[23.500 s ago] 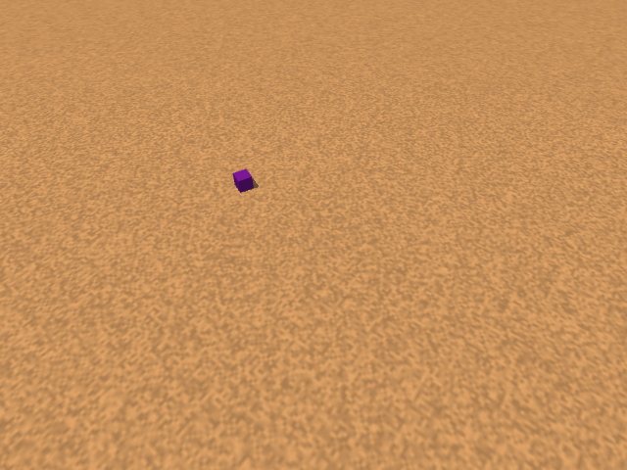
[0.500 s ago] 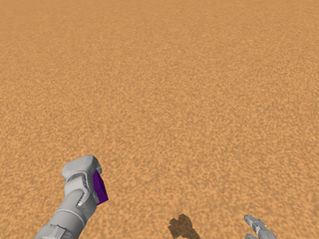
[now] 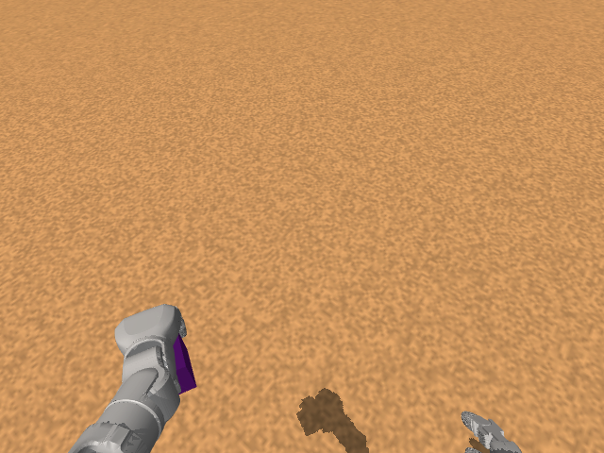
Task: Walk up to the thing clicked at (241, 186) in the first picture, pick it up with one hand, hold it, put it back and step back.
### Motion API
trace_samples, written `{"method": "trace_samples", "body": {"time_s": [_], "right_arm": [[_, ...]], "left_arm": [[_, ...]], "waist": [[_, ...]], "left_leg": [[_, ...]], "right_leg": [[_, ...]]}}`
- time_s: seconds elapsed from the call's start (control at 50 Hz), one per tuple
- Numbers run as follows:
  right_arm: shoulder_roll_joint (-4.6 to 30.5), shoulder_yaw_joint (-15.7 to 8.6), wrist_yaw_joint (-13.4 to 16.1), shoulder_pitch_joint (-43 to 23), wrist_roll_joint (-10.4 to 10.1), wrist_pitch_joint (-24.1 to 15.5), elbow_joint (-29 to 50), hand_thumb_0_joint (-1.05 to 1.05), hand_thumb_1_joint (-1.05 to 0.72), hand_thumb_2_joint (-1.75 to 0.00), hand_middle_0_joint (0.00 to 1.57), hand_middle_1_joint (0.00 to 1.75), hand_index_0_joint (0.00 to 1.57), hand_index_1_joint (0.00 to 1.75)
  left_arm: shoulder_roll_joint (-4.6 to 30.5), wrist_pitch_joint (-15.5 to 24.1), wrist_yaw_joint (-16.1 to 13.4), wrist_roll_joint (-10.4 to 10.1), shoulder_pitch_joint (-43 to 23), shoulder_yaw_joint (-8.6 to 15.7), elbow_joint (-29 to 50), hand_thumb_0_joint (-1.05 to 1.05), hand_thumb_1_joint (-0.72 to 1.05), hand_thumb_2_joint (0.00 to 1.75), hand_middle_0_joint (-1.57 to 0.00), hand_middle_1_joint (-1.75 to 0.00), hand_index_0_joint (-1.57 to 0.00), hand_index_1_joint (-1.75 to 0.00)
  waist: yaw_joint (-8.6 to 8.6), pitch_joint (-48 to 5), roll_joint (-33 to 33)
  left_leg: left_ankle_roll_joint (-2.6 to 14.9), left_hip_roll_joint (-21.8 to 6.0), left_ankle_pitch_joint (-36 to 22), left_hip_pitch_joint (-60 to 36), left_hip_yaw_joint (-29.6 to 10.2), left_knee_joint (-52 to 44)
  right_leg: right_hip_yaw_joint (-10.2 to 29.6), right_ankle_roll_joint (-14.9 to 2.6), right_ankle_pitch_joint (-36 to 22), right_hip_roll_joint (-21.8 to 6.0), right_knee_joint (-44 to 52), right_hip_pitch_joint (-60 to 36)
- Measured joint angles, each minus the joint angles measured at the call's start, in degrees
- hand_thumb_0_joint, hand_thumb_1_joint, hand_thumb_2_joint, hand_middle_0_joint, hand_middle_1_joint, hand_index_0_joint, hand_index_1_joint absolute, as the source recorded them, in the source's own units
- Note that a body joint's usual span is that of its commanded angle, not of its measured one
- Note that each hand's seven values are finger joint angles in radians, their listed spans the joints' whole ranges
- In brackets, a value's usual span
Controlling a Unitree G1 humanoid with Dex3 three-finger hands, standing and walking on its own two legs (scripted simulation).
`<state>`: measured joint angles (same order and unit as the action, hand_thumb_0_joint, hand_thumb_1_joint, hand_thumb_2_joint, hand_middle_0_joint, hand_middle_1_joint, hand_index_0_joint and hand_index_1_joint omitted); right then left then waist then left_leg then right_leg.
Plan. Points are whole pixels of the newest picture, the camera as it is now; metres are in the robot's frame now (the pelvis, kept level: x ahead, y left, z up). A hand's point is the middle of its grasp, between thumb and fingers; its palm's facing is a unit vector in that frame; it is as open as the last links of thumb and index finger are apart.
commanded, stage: crouch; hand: left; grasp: from above
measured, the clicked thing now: (164, 366) +0.30 +0.23 -0.11
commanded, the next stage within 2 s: lower in 1.58 s
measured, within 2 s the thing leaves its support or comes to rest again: neither
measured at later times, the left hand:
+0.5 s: hand (199, 371) +0.36 +0.24 -0.32, palm faces -0.35 -0.16 -0.92, open 9.8 cm
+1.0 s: hand (210, 393) +0.37 +0.25 -0.50, palm faces -0.38 -0.21 -0.90, open 9.7 cm
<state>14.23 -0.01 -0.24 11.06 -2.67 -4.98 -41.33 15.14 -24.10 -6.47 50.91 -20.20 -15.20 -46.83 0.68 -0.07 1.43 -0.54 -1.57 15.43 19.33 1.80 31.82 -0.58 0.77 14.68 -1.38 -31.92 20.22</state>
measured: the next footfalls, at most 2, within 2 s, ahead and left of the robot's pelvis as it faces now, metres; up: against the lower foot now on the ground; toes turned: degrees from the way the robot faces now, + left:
none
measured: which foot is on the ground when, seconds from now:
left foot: down 0.00-1.00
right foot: down 0.00-1.00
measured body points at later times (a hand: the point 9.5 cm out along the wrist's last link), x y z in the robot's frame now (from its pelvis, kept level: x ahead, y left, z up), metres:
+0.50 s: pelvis -0.05 +0.01 -0.19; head +0.12 +0.02 +0.23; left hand +0.38 +0.24 -0.26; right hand -0.02 -0.26 -0.32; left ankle +0.01 +0.13 -0.73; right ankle +0.02 -0.13 -0.73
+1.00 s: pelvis -0.07 +0.01 -0.33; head +0.16 +0.03 +0.06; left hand +0.39 +0.26 -0.45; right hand -0.01 -0.27 -0.46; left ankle +0.01 +0.13 -0.73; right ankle +0.02 -0.13 -0.73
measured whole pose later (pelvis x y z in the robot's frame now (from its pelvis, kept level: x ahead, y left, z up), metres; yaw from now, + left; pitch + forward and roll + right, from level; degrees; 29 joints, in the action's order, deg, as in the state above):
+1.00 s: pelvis -0.07 +0.01 -0.33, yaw -2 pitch +38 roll -4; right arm 14.6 -0.5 -7.4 7.7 6.4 -10.0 -46.7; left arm 27.3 -11.1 -27.4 54.4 -51.6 7.1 -80.3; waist 10.8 -9.0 2.1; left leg -0.3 -1.9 39.9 117.0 -3.6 118.8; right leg -2.0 0.9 37.8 -1.4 -115.6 115.8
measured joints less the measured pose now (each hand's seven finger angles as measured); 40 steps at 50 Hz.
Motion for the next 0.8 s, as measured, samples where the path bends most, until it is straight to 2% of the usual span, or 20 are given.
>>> {"method": "trace_samples", "body": {"time_s": [0.1, 0.22, 0.28, 0.34, 0.5, 0.64, 0.7, 0.8], "right_arm": [[0.2, -0.9, -0.9, 0.5, 1.0, -0.4, -1.8, 0.01, -0.88, -0.89, 0.20, 0.30, 0.20, 0.30], [1.1, -2.3, -2.1, 2.5, 2.8, -0.8, -3.1, 0.01, -0.88, -0.89, 0.20, 0.30, 0.20, 0.30], [1.6, -2.9, -2.6, 3.5, 3.4, -0.8, -3.4, 0.01, -0.88, -0.89, 0.20, 0.30, 0.20, 0.30], [1.8, -3.1, -3.0, 4.0, 4.0, -0.5, -3.6, 0.01, -0.88, -0.89, 0.20, 0.30, 0.20, 0.30], [-0.2, -2.3, -3.9, 2.8, 5.6, -1.0, -5.0, 0.01, -0.89, -0.89, 0.20, 0.30, 0.19, 0.30], [-1.9, -0.8, -5.0, 0.3, 7.3, -3.7, -5.9, 0.01, -0.89, -0.89, 0.20, 0.30, 0.20, 0.30], [-2.0, -0.3, -5.5, -0.7, 7.7, -4.6, -6.0, 0.01, -0.89, -0.89, 0.20, 0.30, 0.20, 0.30], [-1.4, 0.0, -6.1, -2.4, 8.1, -4.7, -5.9, 0.01, -0.90, -0.89, 0.20, 0.30, 0.20, 0.30]], "left_arm": [[-0.8, 2.6, -7.1, 0.7, -4.0, 2.6, -9.6, -0.03, 0.05, 0.39, -0.78, -0.41, -0.78, -0.41], [-0.6, 5.7, -15.3, 1.5, -12.1, 7.0, -21.3, -0.03, 0.05, 0.39, -0.78, -0.41, -0.78, -0.41], [0.2, 7.1, -18.3, 2.0, -15.7, 9.1, -24.8, -0.03, 0.04, 0.39, -0.79, -0.40, -0.78, -0.40], [1.6, 8.2, -20.0, 2.2, -18.4, 11.1, -26.2, -0.03, 0.03, 0.40, -0.79, -0.40, -0.79, -0.39], [4.8, 7.8, -21.7, 0.8, -24.7, 16.4, -29.7, -0.03, 0.03, 0.40, -0.79, -0.41, -0.79, -0.42], [7.5, 8.2, -21.9, -1.0, -28.9, 19.4, -34.5, -0.03, 0.05, 0.39, -0.77, -0.42, -0.77, -0.42], [8.4, 9.4, -21.4, -0.4, -29.5, 20.3, -34.0, -0.03, 0.05, 0.39, -0.77, -0.42, -0.77, -0.42], [9.7, 11.7, -20.7, 2.0, -30.0, 21.3, -32.3, -0.03, 0.05, 0.39, -0.78, -0.42, -0.78, -0.42]], "waist": [[1.21, -0.6, -1.3], [3.45, -4.6, -2.1], [4.94, -6.9, -1.7], [6.29, -8.8, -0.8], [8.33, -11.0, 1.2], [9.30, -11.9, 2.0], [9.47, -11.6, 1.9], [9.66, -10.6, 1.6]], "left_leg": [[-0.03, -0.3, 2.3, 8.7, -0.3, 7.0], [0.05, -0.9, 8.3, 28.3, -0.8, 24.1], [0.26, -1.1, 11.7, 38.9, -1.1, 33.6], [0.45, -1.3, 14.4, 48.8, -1.5, 42.1], [0.88, -1.4, 18.6, 68.2, -2.3, 58.3], [0.88, -1.1, 20.8, 81.1, -3.4, 69.1], [0.78, -0.9, 21.8, 85.6, -4.0, 73.5], [0.61, -0.6, 23.1, 91.4, -4.8, 79.8]], "right_leg": [[-0.1, -0.07, 1.9, 0.2, -6.3, 8.4], [0.0, 0.18, 7.5, 0.5, -22.6, 27.6], [0.1, 0.40, 10.5, 0.6, -31.6, 38.1], [0.0, 0.53, 13.0, 0.7, -39.7, 47.8], [-0.1, 0.52, 16.9, 0.7, -55.4, 66.9], [-0.5, 0.53, 19.1, 0.4, -65.9, 79.5], [-0.9, 0.47, 20.2, 0.3, -70.4, 83.7], [-1.3, 0.35, 21.6, 0.1, -76.4, 89.2]]}}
